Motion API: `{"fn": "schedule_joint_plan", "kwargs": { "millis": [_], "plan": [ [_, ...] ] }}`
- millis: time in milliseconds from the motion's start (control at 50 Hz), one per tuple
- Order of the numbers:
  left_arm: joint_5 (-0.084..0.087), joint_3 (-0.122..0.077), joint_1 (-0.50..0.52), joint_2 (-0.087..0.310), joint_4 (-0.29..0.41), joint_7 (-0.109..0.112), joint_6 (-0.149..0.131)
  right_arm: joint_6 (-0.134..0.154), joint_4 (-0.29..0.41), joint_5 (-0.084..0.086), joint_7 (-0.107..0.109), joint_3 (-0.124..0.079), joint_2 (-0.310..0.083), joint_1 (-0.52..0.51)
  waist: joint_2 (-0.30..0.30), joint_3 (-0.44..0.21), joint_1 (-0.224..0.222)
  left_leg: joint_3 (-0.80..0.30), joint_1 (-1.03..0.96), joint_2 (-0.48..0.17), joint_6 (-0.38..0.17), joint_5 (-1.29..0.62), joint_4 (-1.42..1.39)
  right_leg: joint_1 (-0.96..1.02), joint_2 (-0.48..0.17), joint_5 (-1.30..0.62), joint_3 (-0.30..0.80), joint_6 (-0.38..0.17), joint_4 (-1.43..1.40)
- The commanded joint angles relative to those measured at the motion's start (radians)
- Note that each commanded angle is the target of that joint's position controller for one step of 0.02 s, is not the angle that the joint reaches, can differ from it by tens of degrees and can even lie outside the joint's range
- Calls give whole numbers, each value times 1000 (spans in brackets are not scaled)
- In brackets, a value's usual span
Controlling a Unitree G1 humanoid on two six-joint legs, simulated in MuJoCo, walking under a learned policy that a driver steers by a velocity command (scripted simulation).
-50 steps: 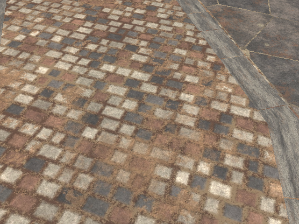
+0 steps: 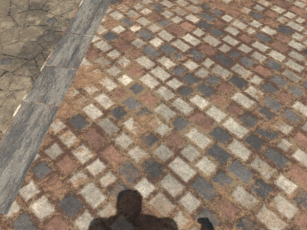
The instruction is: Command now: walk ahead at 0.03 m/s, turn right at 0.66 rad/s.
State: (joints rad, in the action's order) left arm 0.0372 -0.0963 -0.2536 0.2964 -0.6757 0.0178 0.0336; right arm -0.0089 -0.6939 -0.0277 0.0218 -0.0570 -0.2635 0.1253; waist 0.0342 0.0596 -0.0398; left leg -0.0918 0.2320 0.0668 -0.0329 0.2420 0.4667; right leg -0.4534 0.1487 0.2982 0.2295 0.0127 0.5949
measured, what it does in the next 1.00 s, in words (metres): steps on the spot, turning right: right foot, then left foot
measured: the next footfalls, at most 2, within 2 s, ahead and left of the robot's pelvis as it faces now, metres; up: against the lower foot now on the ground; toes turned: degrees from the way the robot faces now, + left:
right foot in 0.34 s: +0.06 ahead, -0.17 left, +0.00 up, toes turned -23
left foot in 0.74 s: +0.19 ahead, +0.03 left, +0.00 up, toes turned -26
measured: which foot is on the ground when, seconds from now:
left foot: down 0.00-0.34, up 0.36-0.72, down 0.74-1.00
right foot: up 0.00-0.32, down 0.34-0.76, up 0.78-1.00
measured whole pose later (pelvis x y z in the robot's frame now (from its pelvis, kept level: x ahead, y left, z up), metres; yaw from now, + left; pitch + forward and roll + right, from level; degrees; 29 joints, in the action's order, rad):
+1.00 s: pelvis +0.07 -0.06 +0.00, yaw -15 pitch +3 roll -2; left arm 0.01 -0.07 -0.07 0.28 -0.64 0.01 0.01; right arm -0.04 -0.65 0.02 0.04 -0.09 -0.31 0.25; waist 0.00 0.04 0.03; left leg -0.20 0.36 0.04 0.01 0.18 0.50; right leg -0.40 0.09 0.42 0.09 0.05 0.76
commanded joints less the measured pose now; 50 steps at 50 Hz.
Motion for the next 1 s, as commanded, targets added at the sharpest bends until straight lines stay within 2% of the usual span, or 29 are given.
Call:
{"fn": "schedule_joint_plan", "kwargs": {
  "millis": [20, 60, 80, 120, 200, 260, 320, 340, 360, 380, 400, 420, 440, 460, 500, 560, 640, 680, 720, 740, 760, 780, 800, 820, 840, 880, 900, 940, 1000],
  "plan": [
    [-10, -56, -2, 178, 88, -5, -23, 28, 94, -23, 19, -35, -112, -79, -142, -125, 0, -235, -151, -414, -206, -442, -135, -203, -92, 215, -71, 44, 443],
    [-20, -43, -50, 129, 63, -2, -1, 34, 96, 12, 27, -25, -92, -102, -120, -107, -4, -108, -171, -341, -159, -538, -102, -251, -118, 124, -107, 72, 594],
    [-18, -32, -44, 104, 71, -9, 5, 31, 92, 18, 28, -25, -100, -92, -125, -88, 1, -53, -171, -323, -160, -606, -99, -277, -141, 94, -138, 86, 620],
    [-6, -12, 43, 77, 117, -23, 4, 18, 80, 14, 30, -33, -121, -37, -136, -69, 50, 9, -211, -301, -171, -606, -107, -313, -182, 28, -199, 106, 533],
    [-9, 14, 136, 56, 182, -55, 0, -8, 62, 14, 23, -54, -188, 21, -169, -84, 103, 75, -229, -330, -178, -585, -92, -219, -219, -5, -263, 97, 312],
    [-9, 3, 119, 87, 185, -62, 7, -1, 55, 33, 5, -68, -221, 10, -187, -93, 85, 132, -182, -354, -151, -609, -54, -87, -193, -5, -324, 58, 187],
    [-11, -20, 53, 117, 171, -57, 26, 26, 45, 66, -14, -71, -206, -12, -185, -122, 25, 203, -153, -351, -82, -644, 106, 91, -145, -69, -347, -13, -13],
    [-17, -43, -51, 155, 138, -41, 25, 36, 30, 67, -19, -66, -180, 12, -122, -172, -27, 258, -61, -302, -22, -624, 279, 285, -115, -211, -319, -64, -122],
    [-16, -78, -138, 280, 140, -17, 21, 48, 56, 33, -22, -55, -143, 28, 93, -228, -56, 287, 241, -206, 74, -172, 573, 562, -294, -690, -25, -165, -156],
    [-54, -84, -93, 384, 178, -19, 0, 62, 121, -12, -26, -27, -80, 22, 316, -368, 2, 143, 517, -43, 119, 480, 831, 694, -549, -846, 414, -419, -153],
    [-50, -63, -72, 280, 185, -33, -18, 60, 101, 5, -25, -44, -155, -63, 119, -389, -78, -11, 522, -85, 104, 429, 883, 635, -519, -700, 328, -404, -197],
    [-39, -49, -24, 249, 172, -32, -28, 56, 112, 28, -19, -44, -162, -88, 83, -286, -37, -12, 519, -97, 78, 338, 835, 526, -461, -559, 233, -341, -213],
    [-16, -44, 40, 221, 173, -25, -25, 50, 94, 22, -4, -45, -155, -63, 13, -207, 7, -7, 505, -117, 75, 257, 745, 428, -389, -417, 167, -275, -230],
    [-6, -36, 104, 204, 189, -15, -14, 42, 88, 12, 8, -50, -168, -48, 32, -162, 36, -1, 467, -118, 80, 193, 670, 334, -352, -360, 129, -243, -244],
    [-31, -26, 168, 192, 208, 0, -3, 30, 54, 12, 6, -48, -157, 24, 70, -174, 75, 34, 363, -85, 105, 111, 627, 232, -316, -402, 67, -238, -246],
    [-41, -5, 150, 149, 181, 8, -7, 21, 17, 22, 1, -25, -114, 80, 79, -230, 56, 59, 260, -104, 128, 63, 503, 219, -310, -459, -7, -232, -210],
    [-68, 38, 137, 68, 120, -8, -20, 15, 24, 29, -17, -1, -88, 62, 120, -195, 22, 69, 102, -142, 101, 15, 332, 138, -331, -229, -29, -224, -233],
    [-66, 29, 153, 112, 101, -15, -26, 15, 47, 37, -21, -13, -133, 48, 135, -121, 25, 104, 85, -115, 71, 31, 255, 113, -340, -128, -23, -219, -225],
    [-50, 19, 137, 144, 83, -7, -25, 21, 64, 35, -23, -24, -166, 54, 112, -78, 34, 119, 87, -90, 33, -27, 129, 152, -332, -123, -24, -188, -177],
    [-43, 15, 109, 144, 73, 1, -25, 24, 78, 29, -22, -30, -194, 53, 55, -61, 25, 58, 93, -118, 5, -198, 72, 170, -302, -98, -46, -147, -116],
    [-56, 14, 65, 128, 81, 9, -28, 26, 93, 28, -18, -44, -254, 50, -94, -62, -24, -91, 87, -199, -48, -405, 35, 147, -205, -23, -132, -89, 12],
    [-63, 16, 110, 107, 102, 17, -30, 27, 86, 37, -17, -57, -276, 81, -252, -59, -8, -285, 86, -294, -166, -383, -64, 75, -76, 52, -262, -12, 177],
    [-52, 16, 195, 96, 128, 24, -31, 29, 80, 22, -16, -55, -258, 147, -317, -56, 57, -465, 21, -365, -261, -362, -146, -37, -27, 204, -226, 6, 299],
    [-43, 14, 241, 92, 147, 26, -30, 39, 70, 8, -12, -54, -241, 203, -308, -86, 97, -522, -61, -395, -289, -363, -169, -126, -40, 351, -150, 7, 472],
    [-37, 11, 221, 80, 137, 23, -25, 46, 76, 14, -8, -56, -235, 178, -238, -110, 75, -472, -92, -363, -259, -359, -140, -147, -60, 336, -111, 8, 554],
    [-39, 12, 209, 64, 126, 16, -24, 34, 103, 48, 10, -61, -214, 91, -160, -134, 38, -363, -104, -291, -178, -343, -104, -145, -96, 222, -101, 15, 450],
    [-39, 17, 224, 43, 125, 12, -29, 17, 110, 57, 18, -62, -201, 72, -155, -144, 40, -332, -103, -253, -153, -334, -96, -117, -87, 181, -125, 26, 360],
    [-31, 24, 227, 11, 118, -3, -40, -16, 121, 53, 30, -72, -203, 76, -181, -177, 49, -328, -101, -216, -143, -319, -82, -45, -60, 139, -145, 43, 223],
    [-18, 16, 171, 31, 89, -21, -51, -35, 143, 54, 30, -86, -215, 66, -227, -200, 47, -379, -58, -201, -139, -274, -83, 86, -37, 78, -150, 40, 26]
  ]
}}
